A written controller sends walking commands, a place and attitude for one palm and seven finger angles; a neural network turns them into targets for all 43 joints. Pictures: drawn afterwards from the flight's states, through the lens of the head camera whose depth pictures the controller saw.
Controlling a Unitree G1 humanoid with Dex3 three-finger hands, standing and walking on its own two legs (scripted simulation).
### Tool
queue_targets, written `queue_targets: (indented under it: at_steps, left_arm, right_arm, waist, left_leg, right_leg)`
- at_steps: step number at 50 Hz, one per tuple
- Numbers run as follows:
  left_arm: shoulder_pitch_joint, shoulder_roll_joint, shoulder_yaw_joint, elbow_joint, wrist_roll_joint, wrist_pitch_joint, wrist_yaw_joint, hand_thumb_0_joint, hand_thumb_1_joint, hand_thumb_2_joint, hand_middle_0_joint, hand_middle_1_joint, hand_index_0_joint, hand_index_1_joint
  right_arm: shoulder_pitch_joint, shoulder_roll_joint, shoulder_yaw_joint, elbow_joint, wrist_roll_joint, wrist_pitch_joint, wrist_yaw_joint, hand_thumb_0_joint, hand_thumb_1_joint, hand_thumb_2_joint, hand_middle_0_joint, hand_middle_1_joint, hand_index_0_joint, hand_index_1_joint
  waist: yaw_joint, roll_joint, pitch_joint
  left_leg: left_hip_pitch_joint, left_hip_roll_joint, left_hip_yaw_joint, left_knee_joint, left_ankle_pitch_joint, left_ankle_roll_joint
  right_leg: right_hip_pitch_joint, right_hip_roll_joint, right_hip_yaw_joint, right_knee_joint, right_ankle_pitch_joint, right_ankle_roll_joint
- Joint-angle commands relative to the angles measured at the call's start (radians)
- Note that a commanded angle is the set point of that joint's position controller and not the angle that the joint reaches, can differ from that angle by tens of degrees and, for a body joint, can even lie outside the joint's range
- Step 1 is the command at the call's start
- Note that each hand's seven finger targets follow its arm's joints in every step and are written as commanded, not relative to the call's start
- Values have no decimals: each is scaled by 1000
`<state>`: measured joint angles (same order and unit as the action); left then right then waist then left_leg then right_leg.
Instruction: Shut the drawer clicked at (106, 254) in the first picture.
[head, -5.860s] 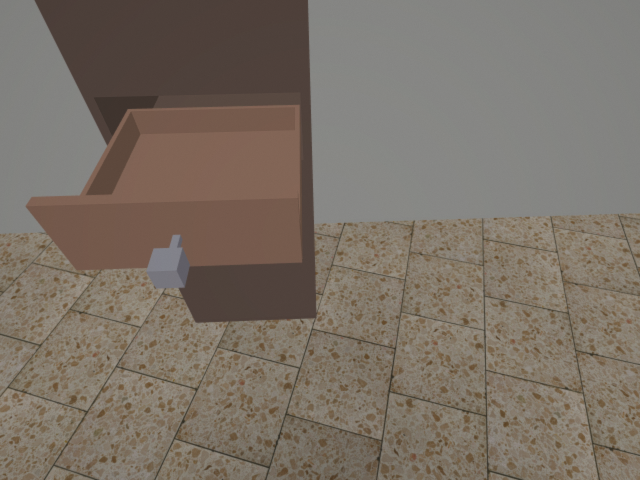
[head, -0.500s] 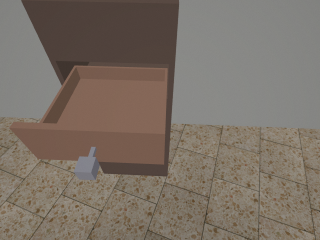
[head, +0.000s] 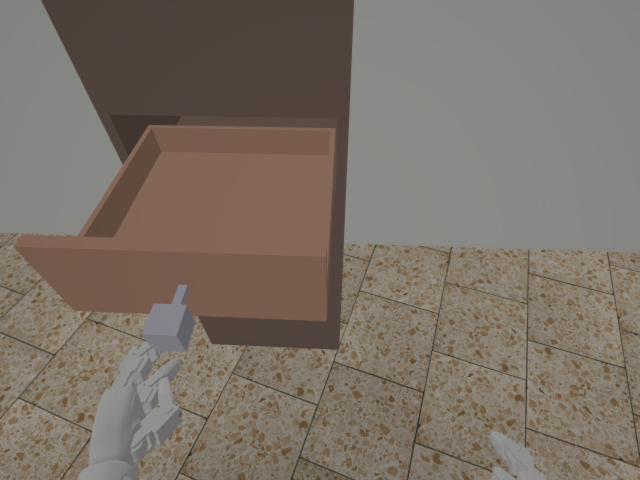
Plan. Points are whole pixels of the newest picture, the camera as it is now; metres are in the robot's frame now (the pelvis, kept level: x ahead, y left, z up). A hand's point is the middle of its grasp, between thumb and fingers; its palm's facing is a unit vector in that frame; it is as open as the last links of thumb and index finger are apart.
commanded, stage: raise the hand and make a fist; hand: left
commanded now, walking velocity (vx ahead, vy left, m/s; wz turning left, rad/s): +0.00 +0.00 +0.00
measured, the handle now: (175, 313) +0.32 +0.20 +0.04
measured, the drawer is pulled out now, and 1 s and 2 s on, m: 0.30 0.30 0.30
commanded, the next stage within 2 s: bring the fist close to the handle in 1.68 s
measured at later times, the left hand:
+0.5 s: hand (177, 450) +0.16 +0.16 +0.04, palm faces -0.04 -1.00 -0.07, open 4.4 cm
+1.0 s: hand (134, 458) +0.14 +0.17 +0.09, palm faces -0.01 -1.00 -0.07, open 3.1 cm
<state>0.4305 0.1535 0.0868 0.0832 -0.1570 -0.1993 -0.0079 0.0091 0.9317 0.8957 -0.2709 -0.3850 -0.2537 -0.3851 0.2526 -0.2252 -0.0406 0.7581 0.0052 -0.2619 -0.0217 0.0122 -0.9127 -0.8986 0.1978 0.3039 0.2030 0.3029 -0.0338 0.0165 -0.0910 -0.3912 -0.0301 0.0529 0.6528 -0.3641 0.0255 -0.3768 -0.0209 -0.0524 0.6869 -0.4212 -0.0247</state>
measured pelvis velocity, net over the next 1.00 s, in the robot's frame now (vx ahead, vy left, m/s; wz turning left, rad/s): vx -0.03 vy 0.01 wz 0.02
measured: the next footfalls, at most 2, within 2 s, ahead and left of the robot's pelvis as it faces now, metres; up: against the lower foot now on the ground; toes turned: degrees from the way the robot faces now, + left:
none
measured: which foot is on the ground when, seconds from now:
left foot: down 0.00-1.00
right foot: down 0.00-1.00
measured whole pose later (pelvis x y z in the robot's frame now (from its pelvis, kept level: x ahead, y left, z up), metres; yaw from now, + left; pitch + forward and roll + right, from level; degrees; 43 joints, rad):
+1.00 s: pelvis -0.03 +0.01 -0.01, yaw +1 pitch +4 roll -1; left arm 0.59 0.22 0.09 -0.35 -0.23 -0.20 -0.22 0.01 0.90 0.90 -1.25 -1.44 -1.25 -1.44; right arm 0.20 -0.21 0.03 0.54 0.05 -0.29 -0.04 0.02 -0.91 -0.90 0.20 0.30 0.20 0.30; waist 0.03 0.05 -0.10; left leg -0.47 0.00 0.02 0.81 -0.41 0.04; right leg -0.41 0.00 -0.09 0.77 -0.42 -0.02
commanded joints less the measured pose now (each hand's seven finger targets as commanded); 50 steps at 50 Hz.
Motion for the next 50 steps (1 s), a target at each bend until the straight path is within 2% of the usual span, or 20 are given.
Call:
queue_targets:
  at_steps: [1, 2, 3, 4, 6, 7, 9, 12, 16, 17, 20, 22, 24, 27, 31, 32, 36, 41, 42, 50]
  left_arm:
    - [276, 5, 10, -79, -63, -322, -256, 0, 900, 900, -440, -560, -440, -560]
    - [238, 45, 28, -185, -65, -376, -274, 0, 900, 900, -460, -582, -460, -582]
    - [182, 78, 31, -311, -72, -419, -287, 0, 900, 900, -480, -603, -480, -603]
    - [136, 128, 65, -362, -70, -450, -290, 0, 900, 900, -500, -625, -500, -625]
    - [70, 132, 90, -350, -84, -476, -279, 0, 900, 900, -540, -668, -540, -668]
    - [13, 153, 111, -350, -89, -460, -264, 0, 900, 900, -560, -690, -560, -690]
    - [-35, 134, 100, -311, -112, -413, -262, 0, 900, 900, -600, -733, -600, -733]
    - [-146, 184, 75, -381, -112, -342, -268, 0, 900, 900, -660, -798, -660, -798]
    - [-151, 214, 82, -386, -114, -240, -278, 0, 900, 900, -740, -885, -740, -885]
    - [-132, 234, 113, -340, -116, -213, -276, 0, 900, 900, -760, -907, -760, -907]
    - [-63, 206, 134, -306, -144, -163, -282, 0, 900, 900, -820, -972, -820, -972]
    - [-8, 224, 180, -273, -150, -143, -269, 0, 900, 900, -860, -1015, -860, -1015]
    - [43, 219, 191, -308, -149, -138, -268, 0, 900, 900, -900, -1058, -900, -1058]
    - [54, 227, 201, -341, -151, -150, -262, 0, 900, 900, -960, -1123, -960, -1123]
    - [103, 185, 156, -456, -150, -192, -262, 0, 900, 900, -1040, -1210, -1040, -1210]
    - [112, 172, 133, -465, -145, -196, -258, 0, 900, 900, -1060, -1232, -1060, -1232]
    - [128, 153, 91, -551, -131, -204, -245, 0, 900, 900, -1140, -1318, -1140, -1318]
    - [153, 157, 82, -609, -103, -159, -212, 0, 900, 900, -1240, -1427, -1240, -1427]
    - [150, 163, 86, -607, -95, -142, -203, 0, 900, 900, -1260, -1448, -1260, -1448]
    - [119, 149, 65, -701, -100, -20, -211, 0, 900, 900, -1400, -1600, -1400, -1600]
  right_arm:
    - [-125, -144, -60, -267, -5, -49, 36, 0, -900, -900, 200, 300, 200, 300]
    - [-121, -139, -59, -295, -5, -53, 45, 0, -900, -900, 200, 300, 200, 300]
    - [-117, -131, -59, -328, -7, -57, 49, 0, -900, -900, 200, 300, 200, 300]
    - [-110, -121, -59, -335, -9, -59, 48, 0, -900, -900, 200, 300, 200, 300]
    - [-111, -113, -48, -338, -4, -43, 35, 0, -900, -900, 200, 300, 200, 300]
    - [-114, -124, -46, -338, 2, -29, 22, 0, -900, -900, 200, 300, 200, 300]
    - [-127, -126, -32, -366, 23, -17, -1, 0, -900, -900, 200, 300, 200, 300]
    - [-114, -133, -12, -389, 41, -14, -33, 0, -900, -900, 200, 300, 200, 300]
    - [-93, -125, 9, -389, 46, -19, -57, 0, -900, -900, 200, 300, 200, 300]
    - [-103, -124, 12, -379, 45, -17, -60, 0, -900, -900, 200, 300, 200, 300]
    - [-117, -113, 21, -376, 45, -24, -58, 0, -900, -900, 200, 300, 200, 300]
    - [-133, -109, 20, -365, 43, -29, -55, 0, -900, -900, 200, 300, 200, 300]
    - [-121, -106, 14, -364, 42, -34, -49, 0, -900, -900, 200, 300, 200, 300]
    - [-128, -109, 10, -356, 40, -47, -47, 0, -900, -900, 200, 300, 200, 300]
    - [-97, -112, 1, -350, 41, -89, -37, 0, -900, -900, 200, 300, 200, 300]
    - [-101, -116, 1, -347, 38, -96, -34, 0, -900, -900, 200, 300, 200, 300]
    - [-87, -121, -3, -348, 39, -121, -28, 0, -900, -900, 200, 300, 200, 300]
    - [-95, -118, 4, -358, 41, -113, -22, 0, -900, -900, 200, 300, 200, 300]
    - [-102, -118, 6, -355, 38, -105, -20, 0, -900, -900, 200, 300, 200, 300]
    - [-122, -108, 37, -385, 47, -74, -20, 0, -900, -900, 200, 300, 200, 300]
  waist:
    - [88, -195, -161]
    - [102, -53, -220]
    - [99, 41, -312]
    - [84, 93, -329]
    - [42, 61, -239]
    - [17, 8, -176]
    - [1, -28, -86]
    - [-15, 2, -110]
    - [4, 37, -160]
    - [9, -19, -151]
    - [37, -21, -121]
    - [55, -82, -109]
    - [64, -70, -118]
    - [59, -104, -86]
    - [55, -8, -138]
    - [46, -40, -123]
    - [41, 20, -128]
    - [51, 35, -118]
    - [52, 5, -109]
    - [59, 42, -65]
  left_leg:
    - [-166, 24, -50, 171, 403, -32]
    - [-147, 25, -42, 190, 406, -29]
    - [-102, 24, -39, 208, 418, -21]
    - [-97, 29, -42, 234, 399, -17]
    - [-177, 30, -51, 270, 264, -10]
    - [-241, 28, -54, 285, 167, -5]
    - [-323, 23, -53, 289, 0, -2]
    - [-312, 25, -50, 286, -83, 11]
    - [-253, 29, -64, 244, -22, 15]
    - [-257, 33, -70, 237, -6, 16]
    - [-248, 29, -76, 190, 23, 5]
    - [-253, 30, -84, 176, 39, 3]
    - [-233, 26, -77, 155, 71, 0]
    - [-215, 26, -78, 136, 82, 2]
    - [-114, 24, -69, 108, 148, 7]
    - [-105, 27, -74, 105, 162, 11]
    - [-48, 28, -76, 80, 183, 13]
    - [-10, 36, -88, 48, 208, 11]
    - [-10, 38, -92, 43, 217, 12]
    - [42, 48, -103, -11, 224, 1]
  right_leg:
    - [-109, 4, -18, 163, 574, 20]
    - [-101, 2, 5, 186, 549, 11]
    - [-106, 8, 20, 201, 497, 6]
    - [-151, 15, 31, 211, 430, 0]
    - [-255, 24, 34, 208, 286, -4]
    - [-293, 23, 55, 185, 202, 2]
    - [-332, 13, 105, 106, -42, 6]
    - [-305, -2, 172, 16, -233, 15]
    - [-198, -10, 170, -20, -154, 18]
    - [-177, -9, 167, -25, -124, 27]
    - [-120, -20, 152, -41, -43, 34]
    - [-82, -30, 162, -55, 4, 52]
    - [-50, -38, 153, -52, 83, 55]
    - [-49, -34, 144, -62, 98, 60]
    - [-54, -11, 80, -31, 190, 39]
    - [-60, -4, 66, -26, 212, 38]
    - [-80, 15, 15, -5, 220, 19]
    - [-66, 26, -18, 0, 235, 9]
    - [-56, 29, -19, -2, 246, 10]
    - [-24, 37, -39, -35, 251, 5]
